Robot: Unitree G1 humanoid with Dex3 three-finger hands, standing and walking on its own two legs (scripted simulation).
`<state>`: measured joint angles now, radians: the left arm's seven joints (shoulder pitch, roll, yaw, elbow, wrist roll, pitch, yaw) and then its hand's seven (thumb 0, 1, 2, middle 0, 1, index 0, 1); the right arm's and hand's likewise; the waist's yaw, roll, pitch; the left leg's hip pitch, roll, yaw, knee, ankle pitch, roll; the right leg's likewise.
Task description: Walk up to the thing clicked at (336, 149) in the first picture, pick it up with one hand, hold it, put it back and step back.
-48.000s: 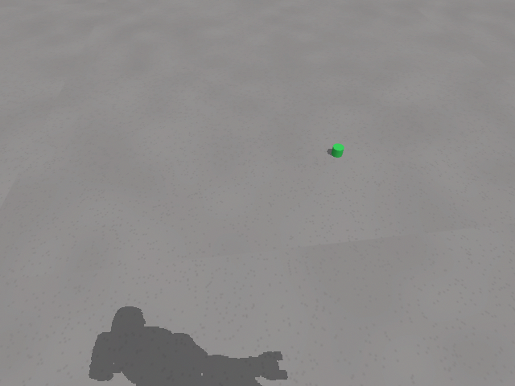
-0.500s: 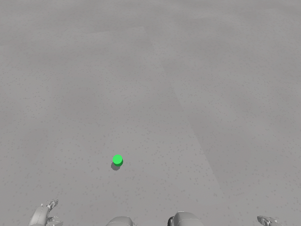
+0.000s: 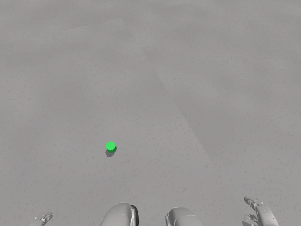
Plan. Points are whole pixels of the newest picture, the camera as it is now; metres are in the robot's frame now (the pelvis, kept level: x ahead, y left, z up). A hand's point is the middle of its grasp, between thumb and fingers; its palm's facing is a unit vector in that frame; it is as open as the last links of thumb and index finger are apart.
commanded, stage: step back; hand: left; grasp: from above
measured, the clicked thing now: (111, 147) +0.58 +0.26 -0.73
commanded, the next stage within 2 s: none
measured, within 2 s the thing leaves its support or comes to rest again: neither
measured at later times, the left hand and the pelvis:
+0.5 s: hand out of the picture -0.03 +0.22 -0.14, palm faces +0.08 -0.93 -0.36, open 7.4 cm; pelvis -0.15 -0.04 +0.00, yaw +7 degrees
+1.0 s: hand out of the picture -0.28 +0.18 -0.13, palm faces +0.06 -0.90 -0.42, open 7.4 cm; pelvis -0.31 -0.09 +0.00, yaw +4 degrees
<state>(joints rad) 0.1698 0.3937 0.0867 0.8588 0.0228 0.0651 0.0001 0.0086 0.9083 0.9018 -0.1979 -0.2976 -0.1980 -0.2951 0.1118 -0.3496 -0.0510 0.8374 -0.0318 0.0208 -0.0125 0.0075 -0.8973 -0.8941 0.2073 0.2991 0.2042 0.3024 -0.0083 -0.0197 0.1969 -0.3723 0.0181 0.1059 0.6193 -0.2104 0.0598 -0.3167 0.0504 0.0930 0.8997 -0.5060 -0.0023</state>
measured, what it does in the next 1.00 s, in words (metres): walks backwards: right foot, then left foot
